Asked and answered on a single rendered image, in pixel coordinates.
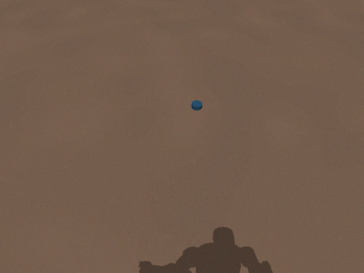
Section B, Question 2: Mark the tin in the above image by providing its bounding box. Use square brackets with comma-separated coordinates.
[192, 100, 202, 110]

